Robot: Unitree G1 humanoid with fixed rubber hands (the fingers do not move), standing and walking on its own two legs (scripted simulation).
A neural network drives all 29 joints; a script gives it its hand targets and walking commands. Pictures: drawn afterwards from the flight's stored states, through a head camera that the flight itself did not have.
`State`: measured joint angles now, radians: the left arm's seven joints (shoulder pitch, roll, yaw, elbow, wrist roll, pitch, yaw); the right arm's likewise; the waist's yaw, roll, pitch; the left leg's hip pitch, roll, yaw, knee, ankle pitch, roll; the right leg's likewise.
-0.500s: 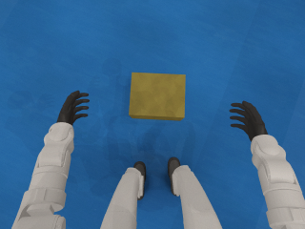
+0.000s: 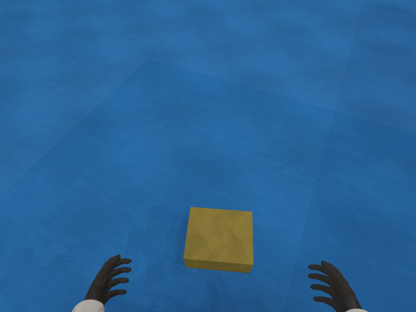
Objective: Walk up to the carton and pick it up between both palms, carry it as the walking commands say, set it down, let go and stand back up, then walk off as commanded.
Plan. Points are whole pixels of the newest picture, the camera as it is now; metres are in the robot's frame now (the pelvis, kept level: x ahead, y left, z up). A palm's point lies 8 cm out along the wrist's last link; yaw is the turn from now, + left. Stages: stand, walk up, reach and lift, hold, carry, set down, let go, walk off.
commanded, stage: let go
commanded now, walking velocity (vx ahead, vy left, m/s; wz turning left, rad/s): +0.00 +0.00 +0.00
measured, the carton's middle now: (219, 239) +0.48 -0.01 -0.70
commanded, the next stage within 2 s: stand in 0.44 s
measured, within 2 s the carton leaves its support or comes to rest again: neither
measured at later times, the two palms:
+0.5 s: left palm (94, 301) +0.16 +0.24 -0.08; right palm (350, 299) +0.17 -0.24 -0.08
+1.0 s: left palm out of the picture +0.12 +0.27 -0.08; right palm out of the picture +0.08 -0.31 -0.10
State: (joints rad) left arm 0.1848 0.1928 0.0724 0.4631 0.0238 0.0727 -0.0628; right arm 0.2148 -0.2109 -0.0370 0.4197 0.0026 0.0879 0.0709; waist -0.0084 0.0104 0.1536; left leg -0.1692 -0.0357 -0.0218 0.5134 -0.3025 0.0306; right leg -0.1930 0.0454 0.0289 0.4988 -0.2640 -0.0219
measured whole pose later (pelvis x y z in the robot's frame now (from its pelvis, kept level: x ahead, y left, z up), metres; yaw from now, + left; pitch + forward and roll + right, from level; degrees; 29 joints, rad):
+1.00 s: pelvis +0.01 -0.02 +0.01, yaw -2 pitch -1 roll +0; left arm 0.24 0.32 0.04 0.89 0.04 -0.03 0.00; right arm 0.29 -0.33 -0.03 0.87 -0.03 -0.03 -0.01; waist 0.00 0.03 -0.12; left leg -0.12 0.00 0.00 0.42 -0.28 0.00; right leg -0.16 0.07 0.05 0.42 -0.24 -0.05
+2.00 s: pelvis -0.01 -0.02 +0.01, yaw -2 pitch -2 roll +0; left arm 0.16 0.34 0.01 1.10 0.01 -0.03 0.00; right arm 0.23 -0.35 0.00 1.06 -0.02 -0.04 -0.01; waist 0.00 0.03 -0.02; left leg -0.11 0.00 -0.01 0.36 -0.21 0.00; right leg -0.15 0.07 0.06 0.36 -0.16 -0.05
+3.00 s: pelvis +0.01 -0.13 -0.01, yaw -6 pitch +1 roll -2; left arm 0.21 0.20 0.03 1.01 0.05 0.06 -0.01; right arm 0.23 -0.32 -0.08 1.08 -0.01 0.06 -0.08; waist 0.02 0.08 0.06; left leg -0.44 0.07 0.01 1.11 -0.58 0.00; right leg -0.27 0.01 -0.05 0.55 -0.30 0.01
